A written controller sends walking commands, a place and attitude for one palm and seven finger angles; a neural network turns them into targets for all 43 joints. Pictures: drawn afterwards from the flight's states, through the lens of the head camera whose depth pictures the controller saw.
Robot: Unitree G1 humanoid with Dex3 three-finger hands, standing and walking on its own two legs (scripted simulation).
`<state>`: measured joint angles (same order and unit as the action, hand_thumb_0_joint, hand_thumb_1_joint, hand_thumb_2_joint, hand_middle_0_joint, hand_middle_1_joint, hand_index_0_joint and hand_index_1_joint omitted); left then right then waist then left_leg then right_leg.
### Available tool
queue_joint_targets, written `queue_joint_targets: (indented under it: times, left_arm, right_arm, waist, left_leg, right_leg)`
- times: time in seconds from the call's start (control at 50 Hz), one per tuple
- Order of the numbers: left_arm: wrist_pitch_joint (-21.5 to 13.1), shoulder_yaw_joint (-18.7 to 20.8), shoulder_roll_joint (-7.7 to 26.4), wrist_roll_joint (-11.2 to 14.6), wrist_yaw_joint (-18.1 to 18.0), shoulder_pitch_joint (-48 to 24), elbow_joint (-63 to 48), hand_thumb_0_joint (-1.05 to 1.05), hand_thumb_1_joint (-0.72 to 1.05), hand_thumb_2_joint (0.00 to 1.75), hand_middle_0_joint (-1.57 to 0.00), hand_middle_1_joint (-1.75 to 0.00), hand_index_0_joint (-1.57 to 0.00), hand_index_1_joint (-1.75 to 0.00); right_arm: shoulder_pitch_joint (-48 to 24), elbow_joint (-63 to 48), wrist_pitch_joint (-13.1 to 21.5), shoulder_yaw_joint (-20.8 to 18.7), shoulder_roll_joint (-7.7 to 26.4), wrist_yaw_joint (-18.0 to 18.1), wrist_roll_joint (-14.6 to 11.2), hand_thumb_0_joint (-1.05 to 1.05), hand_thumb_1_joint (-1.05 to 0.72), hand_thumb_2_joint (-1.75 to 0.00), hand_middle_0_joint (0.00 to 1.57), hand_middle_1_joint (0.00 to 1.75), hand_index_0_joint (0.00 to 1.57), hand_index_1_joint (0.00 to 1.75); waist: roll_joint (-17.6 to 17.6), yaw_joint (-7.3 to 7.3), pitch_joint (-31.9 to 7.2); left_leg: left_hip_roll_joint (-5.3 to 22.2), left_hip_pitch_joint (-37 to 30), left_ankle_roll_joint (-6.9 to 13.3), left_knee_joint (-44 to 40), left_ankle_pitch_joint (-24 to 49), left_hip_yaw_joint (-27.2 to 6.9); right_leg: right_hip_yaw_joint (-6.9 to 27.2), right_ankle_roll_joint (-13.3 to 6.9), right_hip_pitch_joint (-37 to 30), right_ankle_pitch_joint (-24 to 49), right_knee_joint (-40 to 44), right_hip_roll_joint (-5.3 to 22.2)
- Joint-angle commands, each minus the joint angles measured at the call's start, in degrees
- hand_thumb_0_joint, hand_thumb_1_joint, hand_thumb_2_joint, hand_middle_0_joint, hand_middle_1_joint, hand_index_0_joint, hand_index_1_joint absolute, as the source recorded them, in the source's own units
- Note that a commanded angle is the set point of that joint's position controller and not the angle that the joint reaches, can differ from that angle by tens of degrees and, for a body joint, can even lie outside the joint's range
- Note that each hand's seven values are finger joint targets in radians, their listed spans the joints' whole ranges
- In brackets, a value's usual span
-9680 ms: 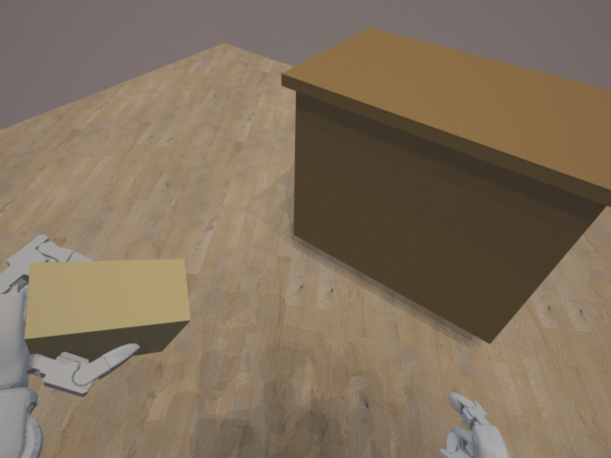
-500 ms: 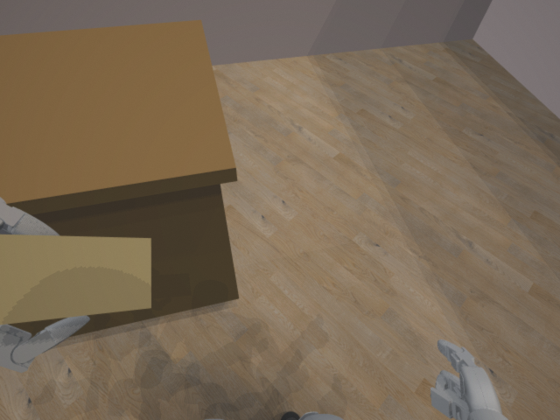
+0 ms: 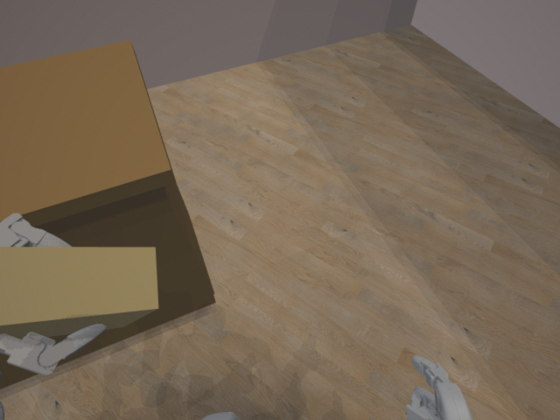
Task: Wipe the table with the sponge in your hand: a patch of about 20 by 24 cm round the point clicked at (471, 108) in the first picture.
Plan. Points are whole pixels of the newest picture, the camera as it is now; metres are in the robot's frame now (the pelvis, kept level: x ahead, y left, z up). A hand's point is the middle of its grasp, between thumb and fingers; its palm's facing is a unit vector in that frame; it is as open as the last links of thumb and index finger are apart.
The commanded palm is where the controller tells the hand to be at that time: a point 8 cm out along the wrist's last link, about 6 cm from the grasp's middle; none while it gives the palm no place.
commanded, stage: take the last steps up to it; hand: left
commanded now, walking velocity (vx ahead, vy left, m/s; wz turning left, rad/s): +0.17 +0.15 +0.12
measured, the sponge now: (97, 294) +0.24 +0.19 +0.14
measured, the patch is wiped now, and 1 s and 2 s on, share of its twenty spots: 0.00 0.00 0.00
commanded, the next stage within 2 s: come to a stop and stand still in 1.00 s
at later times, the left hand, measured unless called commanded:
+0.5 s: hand out of the picture +0.21 +0.28 +0.17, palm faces +0.46 -0.80 -0.39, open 10.3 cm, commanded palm +0.14 +0.32 +0.18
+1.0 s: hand out of the picture +0.26 +0.34 +0.17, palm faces +0.39 -0.77 -0.51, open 10.3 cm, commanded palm +0.19 +0.40 +0.18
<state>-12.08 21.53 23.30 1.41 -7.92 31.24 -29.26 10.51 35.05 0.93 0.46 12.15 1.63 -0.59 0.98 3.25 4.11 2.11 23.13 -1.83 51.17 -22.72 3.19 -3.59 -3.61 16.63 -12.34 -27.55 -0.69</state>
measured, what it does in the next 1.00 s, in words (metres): steps to the left: left foot, then left foot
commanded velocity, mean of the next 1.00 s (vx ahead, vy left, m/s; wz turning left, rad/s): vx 0.18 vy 0.15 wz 0.03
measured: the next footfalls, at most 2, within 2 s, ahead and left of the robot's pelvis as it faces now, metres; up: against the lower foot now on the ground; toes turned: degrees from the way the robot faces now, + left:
left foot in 0.18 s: +0.04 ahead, +0.14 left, +0.00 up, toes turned +7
left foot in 0.66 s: +0.08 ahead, +0.22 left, +0.00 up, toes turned +11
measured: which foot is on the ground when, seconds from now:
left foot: up 0.00-0.16, down 0.18-0.38, up 0.40-0.64, down 0.66-0.96, up 0.98-1.00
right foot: down 0.00-0.68, up 0.70-0.92, down 0.94-1.00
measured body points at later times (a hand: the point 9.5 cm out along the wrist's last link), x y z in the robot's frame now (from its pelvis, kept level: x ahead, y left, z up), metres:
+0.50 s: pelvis +0.01 +0.03 -0.01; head +0.01 +0.02 +0.44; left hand +0.17 +0.32 +0.19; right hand +0.19 -0.17 -0.11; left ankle -0.01 +0.14 -0.69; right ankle +0.01 -0.08 -0.74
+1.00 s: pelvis +0.05 +0.11 -0.01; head +0.08 +0.09 +0.43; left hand +0.23 +0.38 +0.20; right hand +0.22 -0.10 -0.12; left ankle +0.04 +0.21 -0.73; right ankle +0.06 +0.03 -0.74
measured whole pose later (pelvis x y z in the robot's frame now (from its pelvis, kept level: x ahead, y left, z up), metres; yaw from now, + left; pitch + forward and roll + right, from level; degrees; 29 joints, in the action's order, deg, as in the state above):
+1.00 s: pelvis +0.05 +0.11 -0.01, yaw +4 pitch +0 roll +0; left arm -13.1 19.8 22.5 0.8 -7.9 28.4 -30.1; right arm 11.7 36.1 4.5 0.2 10.4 2.2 -0.6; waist 3.3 0.8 3.3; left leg 2.2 18.9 0.7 42.3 -22.3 6.7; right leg -10.2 -3.1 16.3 -18.1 -35.2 1.6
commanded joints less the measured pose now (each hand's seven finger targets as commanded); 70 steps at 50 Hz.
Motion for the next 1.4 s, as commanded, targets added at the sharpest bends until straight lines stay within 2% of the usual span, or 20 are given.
queue_joint_targets:
  times: [0.0, 0.12, 0.2, 0.3, 0.34, 0.36, 0.4, 0.5, 0.6, 0.66, 0.72, 0.88, 0.92, 0.96, 0.98, 1.1, 1.2, 1.24, 1.28, 1.38]
  left_arm:
    - [-4.1, 9.6, 9.5, 0.5, -2.7, 2.5, -11.7, 0.00, 0.10, 1.30, -1.20, -1.60, -1.20, -1.60]
    - [-4.2, 6.4, 8.7, -0.1, -3.1, -2.8, -14.8, 0.00, 0.10, 1.30, -1.20, -1.60, -1.20, -1.60]
    - [-5.3, 6.2, 9.6, -0.9, -2.8, -5.9, -13.6, 0.00, 0.10, 1.30, -1.20, -1.60, -1.20, -1.60]
    - [-5.1, 3.2, 6.7, -1.3, -2.2, -13.0, -9.7, 0.00, 0.10, 1.30, -1.20, -1.60, -1.20, -1.60]
    - [-5.1, 2.4, 6.2, -1.6, -1.9, -12.5, -7.0, 0.00, 0.10, 1.30, -1.20, -1.60, -1.20, -1.60]
    - [-4.9, 3.5, 8.0, -1.5, -1.9, -12.8, -6.2, 0.00, 0.10, 1.30, -1.20, -1.60, -1.20, -1.60]
    - [-4.8, 3.9, 8.2, -0.6, -1.8, -15.8, -6.6, 0.00, 0.10, 1.30, -1.20, -1.60, -1.20, -1.60]
    - [-6.5, 7.0, 9.4, -0.5, -1.6, -7.8, -9.9, 0.00, 0.10, 1.30, -1.20, -1.60, -1.20, -1.60]
    - [-5.4, 6.3, 8.1, -0.2, -2.4, -7.5, -14.8, 0.00, 0.10, 1.30, -1.20, -1.60, -1.20, -1.60]
    - [-6.5, 6.1, 8.2, -0.4, -2.6, -8.7, -19.3, 0.00, 0.10, 1.30, -1.20, -1.60, -1.20, -1.60]
    - [-5.6, 6.4, 8.2, -0.3, -2.0, -7.0, -14.1, 0.00, 0.10, 1.30, -1.20, -1.60, -1.20, -1.60]
    - [-4.1, 5.7, 7.7, 0.2, -1.9, -3.4, -13.9, 0.00, 0.10, 1.30, -1.20, -1.60, -1.20, -1.60]
    - [-3.9, 7.2, 9.3, -0.3, -2.1, -4.4, -11.3, 0.00, 0.10, 1.30, -1.20, -1.60, -1.20, -1.60]
    - [-3.9, 9.6, 10.7, 1.0, -2.3, -5.5, -7.3, 0.00, 0.10, 1.30, -1.20, -1.60, -1.20, -1.60]
    - [-4.0, 8.6, 9.6, 1.2, -2.0, -5.7, -7.1, 0.00, 0.10, 1.30, -1.20, -1.60, -1.20, -1.60]
    - [-6.3, 6.5, 8.0, -0.1, -1.7, -5.1, -9.3, 0.00, 0.10, 1.30, -1.20, -1.60, -1.20, -1.60]
    - [-4.4, 5.9, 8.3, 0.0, -3.1, -5.3, -15.0, 0.00, 0.10, 1.30, -1.20, -1.60, -1.20, -1.60]
    - [-4.4, 6.3, 8.9, 0.3, -3.0, -7.3, -19.0, 0.00, 0.10, 1.30, -1.20, -1.60, -1.20, -1.60]
    - [-5.1, 6.8, 9.7, 0.0, -2.6, -7.6, -19.8, 0.00, 0.10, 1.30, -1.20, -1.60, -1.20, -1.60]
    - [-4.2, 6.4, 8.3, 0.7, -1.8, -6.0, -19.5, 0.00, 0.10, 1.30, -1.20, -1.60, -1.20, -1.60]
  right_arm:
    - [-5.1, -9.4, 3.2, -2.8, 4.9, 0.6, 0.0, 0.00, -0.90, -0.90, 0.20, 0.30, 0.20, 0.30]
    - [-1.1, -8.4, 4.2, -4.3, 6.2, 1.3, 0.8, 0.00, -0.90, -0.90, 0.20, 0.30, 0.20, 0.30]
    - [-1.9, -8.5, 5.1, -4.5, 7.1, 2.2, 0.4, 0.00, -0.90, -0.90, 0.20, 0.30, 0.20, 0.30]
    - [-2.1, -6.9, 6.8, -3.8, 7.2, 2.0, 0.3, 0.00, -0.90, -0.90, 0.20, 0.30, 0.20, 0.30]
    - [-2.2, -6.7, 6.5, -3.8, 6.5, 1.7, 0.2, 0.00, -0.90, -0.90, 0.20, 0.30, 0.20, 0.30]
    - [-2.0, -7.1, 6.2, -3.8, 5.6, 1.4, 0.3, 0.00, -0.90, -0.90, 0.20, 0.30, 0.20, 0.30]
    - [-3.9, -6.8, 5.9, -4.8, 7.3, 0.6, 0.1, 0.00, -0.90, -0.90, 0.20, 0.30, 0.20, 0.30]
    - [-5.3, -7.3, 3.3, -2.4, 3.9, 0.4, 0.5, 0.00, -0.90, -0.90, 0.20, 0.30, 0.20, 0.30]
    - [-3.6, -8.5, 4.1, -3.5, 4.0, 1.5, 0.7, 0.00, -0.90, -0.90, 0.20, 0.30, 0.20, 0.30]
    - [-1.8, -9.8, 5.5, -4.7, 6.1, 1.7, 0.2, 0.00, -0.90, -0.90, 0.20, 0.30, 0.20, 0.30]
    - [-2.0, -7.9, 6.6, -4.8, 5.8, 1.4, 0.2, 0.00, -0.90, -0.90, 0.20, 0.30, 0.20, 0.30]
    - [-2.1, -7.2, 7.4, -3.4, 5.8, 1.1, -0.3, 0.00, -0.90, -0.90, 0.20, 0.30, 0.20, 0.30]
    - [-1.8, -7.1, 6.2, -3.2, 5.3, 1.3, 0.0, 0.00, -0.90, -0.90, 0.20, 0.30, 0.20, 0.30]
    - [-3.3, -8.2, 5.8, -3.4, 4.9, 0.7, -0.1, 0.00, -0.90, -0.90, 0.20, 0.30, 0.20, 0.30]
    - [-2.7, -7.2, 5.4, -4.5, 6.0, 0.3, -0.2, 0.00, -0.90, -0.90, 0.20, 0.30, 0.20, 0.30]
    - [-5.3, -7.6, 3.4, -2.2, 3.7, 0.7, 0.3, 0.00, -0.90, -0.90, 0.20, 0.30, 0.20, 0.30]
    - [-3.3, -8.7, 4.5, -3.0, 3.8, 2.2, 0.8, 0.00, -0.90, -0.90, 0.20, 0.30, 0.20, 0.30]
    - [-2.2, -9.7, 4.3, -4.1, 5.3, 3.0, 0.6, 0.00, -0.90, -0.90, 0.20, 0.30, 0.20, 0.30]
    - [-0.9, -10.5, 4.6, -5.0, 6.8, 2.4, 0.5, 0.00, -0.90, -0.90, 0.20, 0.30, 0.20, 0.30]
    - [-1.7, -9.5, 5.7, -4.1, 5.7, 0.1, 0.7, 0.00, -0.90, -0.90, 0.20, 0.30, 0.20, 0.30]
  waist:
    - [-7.6, -3.60, -13.3]
    - [-2.2, -2.11, -11.6]
    - [15.1, -3.21, -7.0]
    - [9.9, -3.28, -2.6]
    - [0.7, -3.16, -3.3]
    - [-12.2, -2.69, -4.1]
    - [-13.2, -3.34, -4.0]
    - [-7.6, -3.66, -5.8]
    - [-4.3, -3.15, -9.9]
    - [19.2, -2.90, -13.2]
    - [11.7, -2.68, -10.2]
    - [10.1, -3.18, -10.4]
    - [-0.5, -2.91, -11.2]
    - [-16.4, -3.41, -9.4]
    - [-16.4, -2.80, -7.3]
    - [-9.5, -3.19, -7.6]
    - [-8.5, -2.96, -12.0]
    - [0.1, -2.55, -14.3]
    - [14.5, -3.30, -14.5]
    - [16.7, -2.59, -12.4]
  left_leg:
    - [1.0, 3.6, 1.2, -9.8, -1.0, -0.4]
    - [-0.1, -12.0, 3.2, -27.0, 4.2, 0.8]
    - [15.7, -12.3, 12.6, -36.1, 4.9, -18.2]
    - [9.6, -1.6, 9.4, -29.3, 1.9, -7.4]
    - [4.8, 3.6, 6.1, -17.9, 1.7, -3.3]
    - [-0.5, 10.6, 3.3, -6.6, -2.0, 1.3]
    - [0.5, 13.7, 1.2, 11.8, -6.1, -4.6]
    - [3.7, 2.2, 1.5, -5.1, 0.8, -1.6]
    - [-1.4, -13.5, 1.2, -25.0, 11.3, 6.3]
    - [17.2, -25.0, 11.8, -31.3, 28.5, -17.6]
    - [17.6, -18.9, 15.3, -31.1, 23.7, -16.6]
    - [11.0, -10.7, 8.4, -26.0, 21.2, -4.9]
    - [7.5, 0.2, 5.4, -16.2, 11.2, -1.4]
    - [-0.9, 13.4, 0.9, 6.8, -8.2, 0.1]
    - [0.7, 14.6, 0.1, 13.2, -5.3, -4.5]
    - [2.7, 4.5, 0.2, -2.8, 2.0, 0.3]
    - [-1.9, -9.0, 0.0, -21.7, 13.6, 5.8]
    - [3.2, -18.0, 0.9, -26.8, 26.8, 1.5]
    - [18.8, -21.9, 9.0, -30.0, 51.0, -16.5]
    - [16.4, -19.5, 8.6, -28.9, 45.7, -8.5]
  right_leg:
    - [15.2, -5.4, -17.0, 14.6, 8.9, 18.1]
    - [12.8, -1.9, -6.4, -4.6, 4.9, 15.3]
    - [-0.6, 4.1, 7.2, -19.0, -19.8, 2.4]
    - [-3.2, 4.6, -3.9, -11.8, -5.8, 3.4]
    - [6.0, 1.3, -10.1, -7.6, 5.5, 9.1]
    - [23.0, -3.6, -13.6, -4.9, 9.7, 19.4]
    - [32.1, -9.2, -10.5, -6.4, 14.9, 28.0]
    - [8.5, -4.8, -6.1, 13.1, 8.0, 20.4]
    - [4.2, -0.6, -5.3, 4.5, 0.6, 14.3]
    - [-3.0, 5.1, 11.8, -24.2, -28.8, 2.9]
    - [0.7, 5.0, 14.2, -21.3, -33.6, 5.7]
    - [-5.5, 4.7, -4.2, -7.6, -2.7, 2.7]
    - [4.2, 1.3, -14.8, 1.2, 4.5, 10.6]
    - [29.1, -7.6, -17.4, 10.8, 10.7, 28.5]
    - [27.1, -7.9, -15.3, 12.8, 11.0, 28.5]
    - [3.2, -2.9, -10.7, 28.8, 5.6, 18.9]
    - [0.2, -0.5, -11.4, 26.3, -0.2, 14.2]
    - [-1.5, 3.2, -7.3, 15.1, -8.4, 9.4]
    - [-0.5, 5.5, 5.4, -23.7, -23.8, 2.2]
    - [0.6, 5.5, 7.1, -14.7, -24.1, 2.7]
